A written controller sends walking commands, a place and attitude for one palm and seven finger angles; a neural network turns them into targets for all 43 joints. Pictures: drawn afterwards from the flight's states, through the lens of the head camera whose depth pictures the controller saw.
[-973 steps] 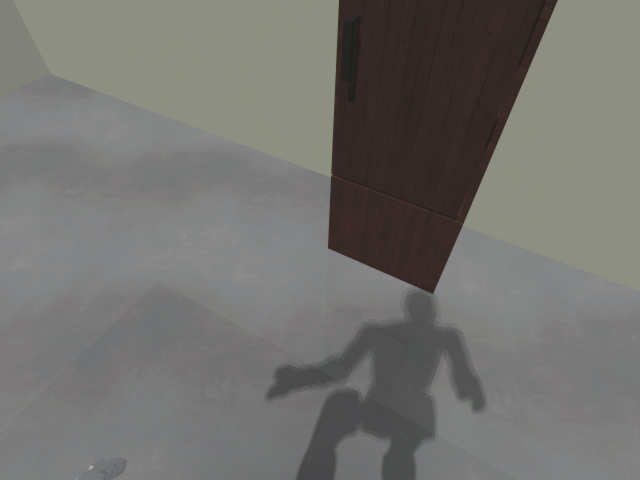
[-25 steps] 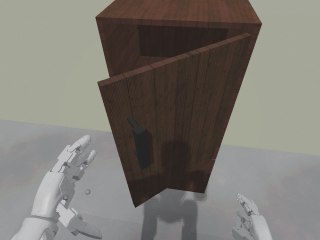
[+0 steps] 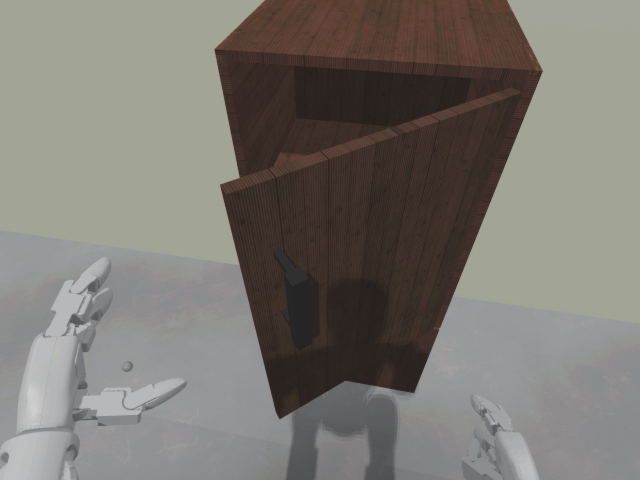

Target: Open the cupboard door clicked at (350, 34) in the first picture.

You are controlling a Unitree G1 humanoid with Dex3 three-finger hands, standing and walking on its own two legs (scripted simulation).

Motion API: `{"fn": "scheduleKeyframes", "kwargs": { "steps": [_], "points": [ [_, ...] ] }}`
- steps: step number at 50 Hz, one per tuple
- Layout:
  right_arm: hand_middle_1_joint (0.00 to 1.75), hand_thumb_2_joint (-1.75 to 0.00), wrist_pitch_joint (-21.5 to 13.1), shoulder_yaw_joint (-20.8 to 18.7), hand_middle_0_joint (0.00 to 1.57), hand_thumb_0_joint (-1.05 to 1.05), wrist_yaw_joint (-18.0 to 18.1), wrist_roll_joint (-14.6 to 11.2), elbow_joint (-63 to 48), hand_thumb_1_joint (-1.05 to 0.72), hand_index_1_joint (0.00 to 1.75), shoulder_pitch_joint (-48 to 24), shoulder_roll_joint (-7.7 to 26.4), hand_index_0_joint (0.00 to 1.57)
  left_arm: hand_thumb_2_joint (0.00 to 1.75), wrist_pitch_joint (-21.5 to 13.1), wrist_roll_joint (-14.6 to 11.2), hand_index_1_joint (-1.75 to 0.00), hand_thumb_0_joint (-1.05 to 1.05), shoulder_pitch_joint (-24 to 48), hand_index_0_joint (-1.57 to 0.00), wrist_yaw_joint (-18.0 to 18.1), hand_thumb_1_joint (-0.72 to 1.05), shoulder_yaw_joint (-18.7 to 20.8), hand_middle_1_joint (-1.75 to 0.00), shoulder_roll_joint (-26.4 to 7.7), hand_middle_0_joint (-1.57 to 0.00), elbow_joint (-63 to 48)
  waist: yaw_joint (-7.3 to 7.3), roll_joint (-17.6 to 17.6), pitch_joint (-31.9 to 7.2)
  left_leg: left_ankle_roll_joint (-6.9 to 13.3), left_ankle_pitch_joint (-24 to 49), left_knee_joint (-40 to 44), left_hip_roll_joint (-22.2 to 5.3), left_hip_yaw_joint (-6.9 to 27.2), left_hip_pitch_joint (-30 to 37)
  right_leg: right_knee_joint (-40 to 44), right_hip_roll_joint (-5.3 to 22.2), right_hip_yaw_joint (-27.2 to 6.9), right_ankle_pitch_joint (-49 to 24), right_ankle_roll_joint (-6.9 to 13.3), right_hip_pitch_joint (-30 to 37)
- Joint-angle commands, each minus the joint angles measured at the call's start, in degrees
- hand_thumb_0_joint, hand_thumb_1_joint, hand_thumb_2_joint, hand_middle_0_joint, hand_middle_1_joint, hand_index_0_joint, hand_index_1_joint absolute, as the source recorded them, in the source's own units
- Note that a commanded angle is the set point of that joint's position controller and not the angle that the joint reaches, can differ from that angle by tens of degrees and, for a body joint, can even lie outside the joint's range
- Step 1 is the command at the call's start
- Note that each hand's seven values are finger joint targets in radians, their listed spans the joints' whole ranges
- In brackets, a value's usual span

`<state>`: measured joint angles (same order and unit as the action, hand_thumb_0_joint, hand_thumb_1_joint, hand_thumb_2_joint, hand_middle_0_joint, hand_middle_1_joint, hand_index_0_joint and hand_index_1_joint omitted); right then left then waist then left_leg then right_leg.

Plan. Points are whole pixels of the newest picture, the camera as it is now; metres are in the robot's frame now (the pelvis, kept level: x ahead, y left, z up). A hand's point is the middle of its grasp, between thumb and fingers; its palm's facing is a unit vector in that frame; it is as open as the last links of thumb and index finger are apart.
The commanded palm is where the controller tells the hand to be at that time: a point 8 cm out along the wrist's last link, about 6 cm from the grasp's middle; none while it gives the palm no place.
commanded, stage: draw the hand back to the body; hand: left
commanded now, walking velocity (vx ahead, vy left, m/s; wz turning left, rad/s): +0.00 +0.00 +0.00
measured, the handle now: (291, 300) +0.31 +0.08 +0.08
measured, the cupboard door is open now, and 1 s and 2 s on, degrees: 41 41 41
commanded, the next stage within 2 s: step back with the hand held close in 0.76 s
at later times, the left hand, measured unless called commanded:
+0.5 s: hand (89, 320) +0.21 +0.26 +0.16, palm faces +0.46 -0.80 -0.40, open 8.0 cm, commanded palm +0.16 +0.29 +0.17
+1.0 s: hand (90, 329) +0.20 +0.25 +0.16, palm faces +0.43 -0.79 -0.44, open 7.4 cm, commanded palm +0.14 +0.28 +0.18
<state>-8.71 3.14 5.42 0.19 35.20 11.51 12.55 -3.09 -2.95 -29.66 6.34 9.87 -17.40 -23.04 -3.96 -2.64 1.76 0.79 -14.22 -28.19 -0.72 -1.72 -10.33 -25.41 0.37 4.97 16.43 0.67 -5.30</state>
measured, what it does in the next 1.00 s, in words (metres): stands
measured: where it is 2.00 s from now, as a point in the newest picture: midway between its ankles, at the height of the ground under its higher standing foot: outside the picture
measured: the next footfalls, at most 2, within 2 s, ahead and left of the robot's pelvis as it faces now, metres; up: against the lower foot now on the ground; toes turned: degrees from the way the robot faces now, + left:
none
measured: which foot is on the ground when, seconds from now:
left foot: down 0.00-1.00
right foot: down 0.00-1.00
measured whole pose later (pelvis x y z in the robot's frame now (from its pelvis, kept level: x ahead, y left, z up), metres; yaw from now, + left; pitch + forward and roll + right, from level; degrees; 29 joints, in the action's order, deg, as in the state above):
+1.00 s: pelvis +0.00 -0.02 +0.00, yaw -1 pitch -3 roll -1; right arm -3.2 0.8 4.2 -0.4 35.2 9.9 13.2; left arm -7.4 -3.6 -27.4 6.1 21.0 -20.7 -22.7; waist -2.6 -4.0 1.7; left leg -0.4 -12.7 -25.6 -2.4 -1.6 -9.8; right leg -21.4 -1.5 4.9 14.1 1.8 -4.4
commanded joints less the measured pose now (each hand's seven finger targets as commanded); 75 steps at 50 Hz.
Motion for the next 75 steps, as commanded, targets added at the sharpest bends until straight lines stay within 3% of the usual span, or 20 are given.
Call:
{"fn": "scheduleKeyframes", "kwargs": {
  "steps": [1, 6, 10, 19, 23, 32, 34, 37, 41, 43, 44, 45, 46, 49, 56, 57, 62, 70, 72, 75],
  "points": [
    [0.3, -0.9, -2.1, -2.7, 0.2, 0.0, 0.1, 0.2, -8.8, -0.9, 0.3, -8.0, 6.2, 0.2, 0.63, -4.3, 0.2, -0.3, 0.0, 5.3, -0.18, 1.4, 0.27, 7.5, -0.3, -8.7, -0.18, -12.4, 0.49, 0.5, -4.8, 0.5, 10.2, 6.4, -0.2, 2.2, 5.9, 6.2, 0.0, -2.5, -9.7, 0.4, -1.7],
    [0.3, -0.9, -0.9, -3.1, 0.2, 0.0, -0.5, 0.2, -8.6, -0.9, 0.3, -8.3, 6.3, 0.2, 0.7, -4.5, 0.2, -0.3, 0.0, 5.4, -0.18, 1.3, 0.44, 9.3, -0.3, -9.3, -0.18, -12.5, 0.19, -1.4, -5.4, 0.2, 14.8, 6.9, -0.4, 2.0, 7.3, 6.0, -0.1, -2.6, -13.7, 0.5, 0.0],
    [0.3, -0.9, -0.3, -3.4, 0.2, 0.0, -0.9, 0.1, -8.5, -0.9, 0.3, -8.2, 6.4, 0.2, 0.76, -4.5, 0.0, -0.3, 0.0, 5.1, -0.19, 1.4, 0.58, 11.6, -0.3, -10.6, -0.19, -12.7, -0.1, -0.2, -5.9, 0.2, 17.4, 6.8, -0.6, 2.0, 7.7, 5.8, -0.2, -2.6, -15.9, 0.5, 0.8],
    [0.3, -0.9, 1.1, -4.0, 0.2, 0.0, -0.8, -0.3, -8.0, -0.9, 0.3, -8.4, 6.4, 0.2, 0.9, -4.6, -0.8, -0.3, 0.0, 8.5, -0.2, 1.5, 0.9, 16.0, -0.3, -13.1, -0.2, -10.8, -0.06, -1.1, -5.2, 0.4, 18.2, 6.4, -0.6, 1.1, 8.5, 6.8, -0.1, -3.1, -17.8, 0.3, 0.6],
    [0.3, -0.9, 1.2, -4.3, 0.2, 0.0, -1.1, -0.2, -8.0, -0.9, 0.3, -8.5, 6.7, 0.2, 0.9, -4.4, -0.7, -0.3, 0.0, 7.4, -0.2, 1.1, 0.9, 13.9, -0.3, -11.2, -0.2, -9.8, 0.15, 0.0, -5.3, 0.6, 19.0, 6.3, -0.6, 0.9, 9.0, 6.9, 0.0, -3.2, -19.0, 0.0, 0.4],
    [0.3, -0.9, 0.8, -4.4, 0.2, 0.0, -0.8, -0.3, -7.8, -0.9, 0.3, -8.9, 6.6, 0.2, 0.9, -5.1, -0.6, -0.3, 0.0, 8.2, -0.2, 1.4, 0.9, 16.2, -0.3, -14.1, -0.2, -11.8, -0.26, -1.8, -5.8, 0.6, 16.5, 6.2, -0.2, 0.7, 8.7, 7.6, 0.0, -3.6, -17.5, 0.3, 0.8],
    [0.3, -0.9, 0.9, -4.3, 0.2, 0.0, -0.8, -0.4, -7.9, -0.9, 0.3, -9.0, 6.2, 0.2, 0.9, -5.1, -0.9, -0.3, 0.0, 7.3, -0.2, 1.3, 0.9, 15.2, -0.3, -12.5, -0.2, -10.2, -0.03, -0.3, -3.8, 0.6, 15.3, 6.5, -0.3, 0.6, 8.2, 8.0, -0.1, -3.5, -16.5, 0.0, -0.2],
    [0.3, -0.9, 0.6, -4.4, 0.2, 0.0, -0.7, -0.4, -7.5, -0.9, 0.3, -9.1, 6.5, 0.2, 0.9, -5.4, -0.7, -0.3, 0.0, 8.8, -0.2, 1.3, 0.9, 15.5, -0.3, -13.4, -0.2, -10.6, 0.01, -1.8, -3.6, 0.5, 14.0, 6.7, -0.3, 0.6, 8.5, 8.6, 0.0, -3.6, -14.8, 0.1, -0.7],
    [0.3, -0.9, 0.4, -4.5, 0.2, 0.0, -0.6, -0.3, -7.6, -0.9, 0.3, -9.0, 6.3, 0.2, 0.9, -5.7, -1.0, -0.3, 0.0, 8.1, -0.2, 1.1, 0.9, 15.1, -0.3, -12.4, -0.2, -9.4, 0.04, 1.2, -3.5, 0.9, 12.8, 6.8, -0.2, 0.5, 8.3, 9.0, 0.0, -3.7, -14.0, -0.2, -0.9],
    [0.3, -0.9, 0.4, -4.5, 0.2, 0.0, -0.6, -0.3, -7.4, -0.9, 0.3, -9.2, 6.3, 0.2, 0.9, -5.9, -0.9, -0.3, 0.0, 8.7, -0.2, 1.1, 0.9, 15.2, -0.3, -12.7, -0.2, -9.4, 0.06, -0.4, -3.6, 0.8, 12.2, 6.9, -0.2, 0.5, 8.5, 9.2, 0.2, -4.0, -13.4, -0.2, -1.0],
    [0.3, -0.9, 0.0, -4.4, 0.2, 0.0, -0.6, -0.4, -7.8, -0.9, 0.3, -9.6, 6.3, 0.2, 0.9, -6.6, -0.9, -0.3, 0.0, 12.5, -0.2, 1.3, 0.9, 15.5, -0.3, -13.9, -0.2, -14.4, 0.01, -2.1, -5.5, 0.9, 12.7, 6.7, 0.0, 0.7, 9.1, 9.0, 0.3, -4.2, -13.8, -0.1, -0.3],
    [0.3, -0.9, 1.3, -4.3, 0.2, 0.0, -0.6, -0.9, -9.5, -0.9, 0.3, -8.0, 7.5, 0.2, 0.9, -8.5, -0.8, -0.3, 0.0, 15.1, -0.2, 1.5, 0.9, 22.7, -0.3, -21.1, -0.2, -16.1, 2.37, 0.9, -0.1, 1.8, 10.9, 4.0, -1.3, 2.1, 5.4, 11.6, 3.0, -8.2, -17.2, -0.6, -7.0],
    [0.3, -0.9, 2.4, -4.4, 0.2, 0.0, -0.6, -0.6, -8.3, -0.9, 0.3, -8.3, 6.6, 0.2, 0.9, -8.1, -0.8, -0.3, 0.0, 8.2, -0.2, 0.7, 0.9, 18.9, -0.3, -16.0, -0.2, -10.2, 2.68, 3.9, -0.8, 1.7, 10.9, 2.5, -1.2, 2.4, 4.7, 11.0, 4.4, -7.8, -18.7, -0.6, -6.9],
    [0.3, -0.9, 4.2, -5.1, 0.2, 0.0, -0.6, -0.7, -9.9, -0.9, 0.3, -7.5, 7.1, 0.2, 0.9, -7.8, -0.5, -0.3, 0.0, 1.9, -0.2, 0.2, 0.9, 16.6, -0.3, -13.2, -0.2, -10.4, 2.85, 1.4, -4.9, 1.4, 15.0, 1.9, -2.1, 1.7, 5.2, 7.9, 4.9, -6.5, -21.8, -1.0, -6.4],
    [0.3, -0.9, 6.3, -6.0, 0.2, 0.0, 0.1, -1.3, -12.4, -0.9, 0.3, -7.0, 7.2, 0.2, 0.9, -7.5, -0.5, -0.3, 0.0, -0.8, -0.2, 1.5, 0.9, 19.6, -0.3, -16.6, -0.2, -16.1, 3.03, 2.5, -10.7, 1.0, 22.4, 1.0, -4.1, 2.1, 3.5, 2.8, 4.4, -6.1, -25.5, -1.3, -4.8],
    [0.3, -0.9, 6.4, -6.1, 0.2, 0.0, 0.4, -1.3, -12.1, -0.9, 0.3, -7.5, 7.3, 0.2, 0.9, -7.6, -0.5, -0.3, 0.0, -0.9, -0.2, 1.9, 0.9, 20.4, -0.3, -17.7, -0.2, -16.7, 2.88, -0.1, -10.7, 1.1, 22.6, 1.5, -4.3, 2.7, 2.9, 2.1, 4.6, -6.0, -25.0, -1.1, -4.5],
    [0.3, -0.9, 5.9, -6.3, 0.2, 0.0, 0.6, -1.3, -12.9, -0.9, 0.3, -7.1, 7.4, 0.2, 0.9, -8.1, -0.4, -0.3, 0.0, -1.8, -0.2, 2.7, 0.9, 21.0, -0.3, -17.8, -0.2, -18.5, 2.94, -1.1, -8.9, 1.2, 14.2, 3.1, -4.9, 4.3, -2.6, 1.5, 3.9, -6.9, -16.2, -0.8, -5.6],
    [0.3, -0.9, 3.6, -6.0, 0.2, 0.0, 0.3, -0.9, -13.2, -0.9, 0.3, -5.6, 8.0, 0.2, 0.9, -10.0, 0.6, -0.3, 0.0, -2.5, -0.2, 3.7, 0.9, 21.0, -0.3, -16.2, -0.2, -18.8, 3.62, -3.6, -4.3, 2.5, -13.2, 9.4, -6.9, 9.1, -16.3, -0.6, 1.9, -7.1, 3.6, -0.7, -5.7],
    [0.3, -0.9, 2.9, -6.1, 0.2, 0.0, 0.4, -0.5, -13.0, -0.9, 0.3, -5.6, 8.4, 0.2, 0.9, -10.6, 1.1, -0.3, 0.0, -1.5, -0.2, 3.8, 0.9, 21.9, -0.3, -16.8, -0.2, -19.2, 3.49, -5.7, -3.7, 3.1, -17.5, 11.7, -7.7, 10.3, -20.6, -2.8, 1.0, -6.5, 5.0, -0.8, -3.1],
    [0.3, -0.9, 2.0, -6.1, 0.2, 0.0, 0.1, -0.7, -12.9, -0.9, 0.3, -4.9, 7.8, 0.2, 0.9, -11.0, 1.3, -0.3, 0.0, -1.6, -0.2, 3.8, 0.9, 21.5, -0.3, -15.9, -0.2, -19.4, 3.51, -4.0, -4.8, 2.9, -17.6, 10.7, -7.2, 9.8, -20.7, -3.5, 0.4, -6.9, 4.4, -0.3, -3.1]
  ]
}}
